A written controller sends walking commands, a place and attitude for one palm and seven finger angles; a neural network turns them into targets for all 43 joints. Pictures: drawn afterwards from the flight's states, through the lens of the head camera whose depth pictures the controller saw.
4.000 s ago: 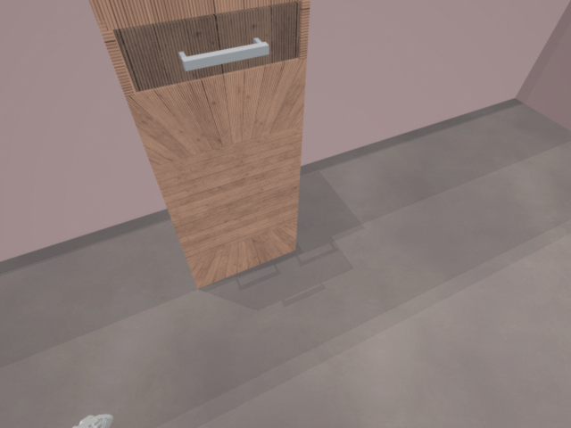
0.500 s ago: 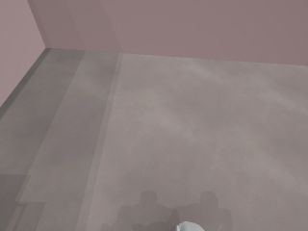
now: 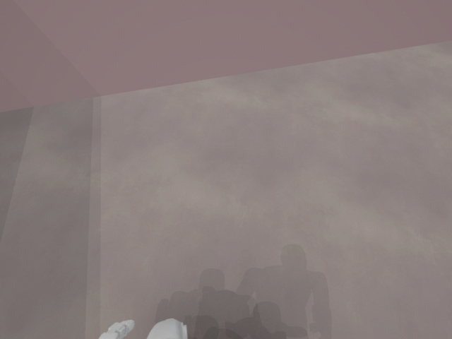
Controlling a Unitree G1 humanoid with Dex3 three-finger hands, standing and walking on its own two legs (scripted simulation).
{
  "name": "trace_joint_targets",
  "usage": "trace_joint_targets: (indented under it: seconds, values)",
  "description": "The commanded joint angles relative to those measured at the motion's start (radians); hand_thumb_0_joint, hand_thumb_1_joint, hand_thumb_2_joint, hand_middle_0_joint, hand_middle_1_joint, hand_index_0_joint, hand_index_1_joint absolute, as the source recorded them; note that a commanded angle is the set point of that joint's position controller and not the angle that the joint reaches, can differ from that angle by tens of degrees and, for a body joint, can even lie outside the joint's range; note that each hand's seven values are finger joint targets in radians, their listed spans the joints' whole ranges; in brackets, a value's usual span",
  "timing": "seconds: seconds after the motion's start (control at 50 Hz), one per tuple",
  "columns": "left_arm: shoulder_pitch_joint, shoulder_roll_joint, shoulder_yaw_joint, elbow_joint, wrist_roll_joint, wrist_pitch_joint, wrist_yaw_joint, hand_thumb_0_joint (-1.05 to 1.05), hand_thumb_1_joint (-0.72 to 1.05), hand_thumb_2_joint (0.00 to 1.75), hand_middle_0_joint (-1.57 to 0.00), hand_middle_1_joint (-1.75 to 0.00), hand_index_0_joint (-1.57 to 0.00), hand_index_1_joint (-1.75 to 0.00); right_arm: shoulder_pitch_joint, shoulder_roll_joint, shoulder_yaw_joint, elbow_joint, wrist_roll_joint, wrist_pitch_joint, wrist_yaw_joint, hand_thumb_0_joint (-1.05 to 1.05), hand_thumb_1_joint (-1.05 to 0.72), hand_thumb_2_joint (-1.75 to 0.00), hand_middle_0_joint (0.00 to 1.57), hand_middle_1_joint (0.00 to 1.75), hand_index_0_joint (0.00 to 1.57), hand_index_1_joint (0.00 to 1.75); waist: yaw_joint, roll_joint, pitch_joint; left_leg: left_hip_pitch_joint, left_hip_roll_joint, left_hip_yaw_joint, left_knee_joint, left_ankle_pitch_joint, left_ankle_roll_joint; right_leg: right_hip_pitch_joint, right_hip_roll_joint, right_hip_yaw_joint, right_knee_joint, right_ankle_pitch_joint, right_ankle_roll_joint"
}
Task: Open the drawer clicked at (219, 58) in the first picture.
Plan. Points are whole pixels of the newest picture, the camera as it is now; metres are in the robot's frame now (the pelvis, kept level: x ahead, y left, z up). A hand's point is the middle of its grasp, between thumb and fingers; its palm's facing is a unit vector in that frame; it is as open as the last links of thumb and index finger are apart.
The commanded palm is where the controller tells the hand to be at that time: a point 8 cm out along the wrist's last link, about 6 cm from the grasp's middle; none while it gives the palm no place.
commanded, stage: turn to face it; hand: left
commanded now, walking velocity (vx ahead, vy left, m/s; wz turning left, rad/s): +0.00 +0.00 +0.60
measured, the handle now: out of the picture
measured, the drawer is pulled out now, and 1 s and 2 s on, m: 0.00 0.00 0.00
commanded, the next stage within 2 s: none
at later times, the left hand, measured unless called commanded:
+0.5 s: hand out of the picture +0.07 +0.26 -0.17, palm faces +0.30 -0.93 -0.22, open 7.4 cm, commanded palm none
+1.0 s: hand out of the picture +0.05 +0.20 -0.15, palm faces +0.55 -0.79 -0.26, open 7.4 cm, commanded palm none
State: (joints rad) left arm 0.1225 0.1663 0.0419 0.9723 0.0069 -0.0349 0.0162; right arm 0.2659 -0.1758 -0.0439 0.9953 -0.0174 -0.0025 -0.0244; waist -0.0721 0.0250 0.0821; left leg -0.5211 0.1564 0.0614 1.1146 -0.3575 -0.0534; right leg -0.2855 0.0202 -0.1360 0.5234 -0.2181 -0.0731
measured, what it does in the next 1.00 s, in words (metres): steps on the spot, turning left: left foot, then right foot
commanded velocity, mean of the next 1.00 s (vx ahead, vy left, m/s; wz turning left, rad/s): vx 0.00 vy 0.00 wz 0.60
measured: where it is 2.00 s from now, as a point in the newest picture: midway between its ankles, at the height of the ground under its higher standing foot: outside the picture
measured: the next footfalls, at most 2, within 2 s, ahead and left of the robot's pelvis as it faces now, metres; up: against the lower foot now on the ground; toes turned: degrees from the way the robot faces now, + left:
left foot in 0.20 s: +0.14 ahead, +0.13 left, +0.00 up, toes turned +16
right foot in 0.78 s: +0.16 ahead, -0.12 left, +0.00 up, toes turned +25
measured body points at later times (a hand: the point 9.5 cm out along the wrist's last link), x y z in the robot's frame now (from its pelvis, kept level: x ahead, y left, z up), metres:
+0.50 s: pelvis +0.07 +0.05 +0.01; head +0.10 +0.09 +0.46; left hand +0.06 +0.31 -0.15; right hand +0.19 -0.18 -0.12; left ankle +0.10 +0.11 -0.73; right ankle +0.08 -0.14 -0.65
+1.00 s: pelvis +0.09 -0.01 +0.01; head +0.12 +0.00 +0.45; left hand +0.02 +0.24 -0.13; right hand +0.30 -0.20 -0.14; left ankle +0.01 +0.11 -0.66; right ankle +0.12 -0.13 -0.73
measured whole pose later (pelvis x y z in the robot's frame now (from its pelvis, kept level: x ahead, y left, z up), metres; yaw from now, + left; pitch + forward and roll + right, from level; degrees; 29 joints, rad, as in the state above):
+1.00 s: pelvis +0.09 -0.01 +0.01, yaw +35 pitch +0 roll +2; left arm 0.21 0.19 0.03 0.88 0.02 0.01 0.02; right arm 0.18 -0.27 -0.11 0.91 -0.02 0.09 0.03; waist -0.03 0.00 0.08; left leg -0.50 0.02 0.02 1.04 -0.41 -0.07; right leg -0.17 -0.11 -0.14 0.51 -0.33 0.02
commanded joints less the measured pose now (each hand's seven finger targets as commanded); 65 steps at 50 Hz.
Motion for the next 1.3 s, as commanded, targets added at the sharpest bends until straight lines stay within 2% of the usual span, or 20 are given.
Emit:
trace_joint_targets:
  seconds: [0.0,0.1,0.16,0.18,0.2,0.22,0.3,0.56,0.7,0.72,0.74,0.76,0.86,0.98,1.08,1.1,1.14,1.18,1.24,1.28]
  values:
    - [0.017,0.105,0.011,-0.043,0.008,-0.01,0.005,0.0,0.9,0.9,-0.2,-0.3,-0.2,-0.3,0.153,-0.004,0.009,0.018,0.002,0.015,0.01,0.0,-0.9,-0.9,0.2,0.3,0.2,0.3,0.014,-0.153,-0.081,0.138,-0.028,0.009,-0.178,0.09,-0.003,-0.048,-0.259,0.064,-0.24,0.323,-0.061]
    - [0.061,0.152,0.037,-0.036,0.016,0.014,0.016,0.0,0.9,0.9,-0.2,-0.3,-0.2,-0.3,0.014,-0.037,-0.009,-0.04,0.0,0.014,0.025,0.0,-0.9,-0.9,0.2,0.3,0.2,0.3,0.063,-0.13,-0.035,0.138,-0.039,0.028,-0.355,0.055,0.009,0.042,-0.343,0.077,-0.167,0.259,-0.059]
    - [0.097,0.149,0.046,-0.046,0.008,0.033,0.015,0.0,0.9,0.9,-0.2,-0.3,-0.2,-0.3,0.061,-0.091,-0.024,-0.044,-0.007,0.012,0.031,0.0,-0.9,-0.9,0.2,0.3,0.2,0.3,0.044,0.006,-0.073,0.309,-0.037,0.006,-0.575,0.282,0.04,-0.001,-0.291,-0.004,0.049,0.151,0.024]
    - [0.131,0.106,0.045,-0.064,0.001,0.04,0.01,0.0,0.9,0.9,-0.2,-0.3,-0.2,-0.3,0.098,-0.173,-0.04,-0.056,-0.012,0.005,0.03,0.0,-0.9,-0.9,0.2,0.3,0.2,0.3,0.036,0.257,-0.098,0.385,0.138,-0.265,-0.685,0.542,0.131,-0.136,-0.174,-0.055,0.261,-0.102,0.096]
    - [0.105,0.092,0.034,-0.1,0.002,0.044,0.013,0.0,0.9,0.9,-0.2,-0.3,-0.2,-0.3,0.135,-0.222,-0.048,-0.055,-0.015,0.007,0.019,0.0,-0.9,-0.9,0.2,0.3,0.2,0.3,0.012,0.357,-0.113,0.414,0.276,-0.482,-0.789,0.696,0.257,-0.242,-0.079,-0.017,0.511,-0.464,0.137]
    - [0.066,0.112,0.04,-0.098,0.01,0.053,0.017,0.0,0.9,0.9,-0.2,-0.3,-0.2,-0.3,0.131,-0.229,-0.052,-0.044,-0.013,0.008,0.007,0.0,-0.9,-0.9,0.2,0.3,0.2,0.3,0.004,0.266,-0.146,0.387,0.263,-0.486,-0.808,0.546,0.269,-0.263,-0.089,0.093,0.633,-0.425,0.127]
    - [0.077,0.11,0.053,-0.076,0.012,0.048,-0.003,0.0,0.9,0.9,-0.2,-0.3,-0.2,-0.3,-0.016,-0.18,-0.041,-0.099,-0.007,-0.007,0.003,0.0,-0.9,-0.9,0.2,0.3,0.2,0.3,0.06,0.058,-0.147,0.339,0.122,-0.299,-0.808,0.402,0.205,-0.271,-0.124,0.13,0.651,-0.181,0.143]
    - [0.021,0.131,0.056,-0.125,0.006,0.063,0.005,0.0,0.9,0.9,-0.2,-0.3,-0.2,-0.3,-0.002,-0.229,-0.079,-0.102,-0.007,0.014,0.015,0.0,-0.9,-0.9,0.2,0.3,0.2,0.3,0.022,0.119,-0.148,0.364,0.066,-0.413,-0.796,0.326,0.231,-0.209,-0.082,0.138,0.388,-0.214,0.167]
    - [0.162,0.154,0.056,-0.124,-0.003,0.053,0.015,0.0,0.9,0.9,-0.2,-0.3,-0.2,-0.3,-0.097,-0.234,-0.093,-0.149,-0.004,0.033,0.024,0.0,-0.9,-0.9,0.2,0.3,0.2,0.3,0.09,0.129,-0.186,0.196,-0.027,-0.462,-0.729,0.267,0.169,0.119,-0.028,0.122,-0.032,-0.09,0.127]
    - [0.205,0.195,0.065,-0.12,0.003,0.046,0.02,0.0,0.9,0.9,-0.2,-0.3,-0.2,-0.3,-0.109,-0.203,-0.09,-0.161,0.004,0.036,0.029,0.0,-0.9,-0.9,0.2,0.3,0.2,0.3,0.114,0.055,-0.174,0.047,-0.084,-0.414,-0.647,0.127,0.116,0.262,-0.103,0.179,-0.178,-0.061,0.101]
    - [0.205,0.292,0.083,-0.136,0.022,0.037,0.027,0.0,0.9,0.9,-0.2,-0.3,-0.2,-0.3,-0.083,-0.126,-0.081,-0.181,0.011,0.038,0.033,0.0,-0.9,-0.9,0.2,0.3,0.2,0.3,0.114,-0.247,-0.145,-0.165,-0.224,-0.218,-0.386,-0.105,0.028,0.334,-0.389,0.485,-0.331,-0.232,0.002]
    - [0.126,0.319,0.069,-0.168,0.017,0.046,0.025,0.0,0.9,0.9,-0.2,-0.3,-0.2,-0.3,-0.088,-0.154,-0.085,-0.196,-0.008,0.036,0.032,0.0,-0.9,-0.9,0.2,0.3,0.2,0.3,0.098,-0.297,-0.099,-0.168,-0.232,-0.136,-0.162,-0.186,0.012,0.166,-0.527,0.536,-0.345,-0.206,-0.068]
    - [0.019,0.201,0.042,-0.181,0.017,0.022,0.021,0.0,0.9,0.9,-0.2,-0.3,-0.2,-0.3,-0.079,-0.153,-0.076,-0.151,-0.005,0.054,0.054,0.0,-0.9,-0.9,0.2,0.3,0.2,0.3,0.038,-0.194,-0.033,-0.098,-0.14,-0.074,0.076,-0.023,-0.018,0.11,-0.334,0.169,-0.181,0.292,-0.031]
    - [0.152,0.255,0.052,-0.136,0.023,0.033,0.016,0.0,0.9,0.9,-0.2,-0.3,-0.2,-0.3,-0.211,-0.132,-0.052,-0.187,0.002,0.055,0.059,0.0,-0.9,-0.9,0.2,0.3,0.2,0.3,0.116,-0.241,-0.055,0.003,-0.135,0.019,-0.212,-0.074,-0.022,0.205,-0.36,0.086,-0.111,0.488,-0.026]
    - [0.138,0.29,0.068,-0.135,0.018,0.044,0.012,0.0,0.9,0.9,-0.2,-0.3,-0.2,-0.3,-0.148,-0.162,-0.048,-0.182,0.004,0.038,0.055,0.0,-0.9,-0.9,0.2,0.3,0.2,0.3,0.085,-0.261,-0.128,0.206,-0.156,0.075,-0.546,0.045,0.011,0.221,-0.359,0.006,0.052,0.54,0.025]
    - [0.135,0.282,0.07,-0.142,0.01,0.046,0.009,0.0,0.9,0.9,-0.2,-0.3,-0.2,-0.3,-0.076,-0.202,-0.06,-0.166,-0.001,0.028,0.054,0.0,-0.9,-0.9,0.2,0.3,0.2,0.3,0.041,-0.171,-0.18,0.371,-0.14,0.044,-0.68,0.208,0.031,0.135,-0.343,-0.024,0.202,0.491,0.067]
    - [0.098,0.176,0.04,-0.216,0.003,0.047,-0.001,0.0,0.9,0.9,-0.2,-0.3,-0.2,-0.3,0.071,-0.391,-0.105,-0.135,0.005,0.019,0.043,0.0,-0.9,-0.9,0.2,0.3,0.2,0.3,-0.027,0.298,-0.272,0.664,0.275,-0.443,-0.685,0.977,0.273,-0.313,-0.149,0.005,0.613,-0.467,0.177]
    - [0.008,0.183,0.047,-0.211,0.002,0.061,0.01,0.0,0.9,0.9,-0.2,-0.3,-0.2,-0.3,0.043,-0.34,-0.093,-0.128,0.004,0.016,0.02,0.0,-0.9,-0.9,0.2,0.3,0.2,0.3,-0.026,0.194,-0.227,0.54,0.216,-0.396,-0.69,0.725,0.278,-0.34,-0.164,0.118,0.687,-0.384,0.166]
    - [0.056,0.181,0.055,-0.164,0.007,0.065,-0.007,0.0,0.9,0.9,-0.2,-0.3,-0.2,-0.3,-0.116,-0.261,-0.065,-0.169,-0.005,0.012,0.019,0.0,-0.9,-0.9,0.2,0.3,0.2,0.3,0.05,0.127,-0.118,0.356,0.083,-0.264,-0.736,0.558,0.203,-0.257,-0.153,0.118,0.63,-0.22,0.168]
    - [0.076,0.178,0.054,-0.158,0.007,0.066,-0.01,0.0,0.9,0.9,-0.2,-0.3,-0.2,-0.3,-0.117,-0.261,-0.063,-0.17,-0.003,0.009,0.018,0.0,-0.9,-0.9,0.2,0.3,0.2,0.3,0.055,0.138,-0.139,0.375,0.064,-0.253,-0.739,0.556,0.204,-0.232,-0.137,0.114,0.556,-0.202,0.172]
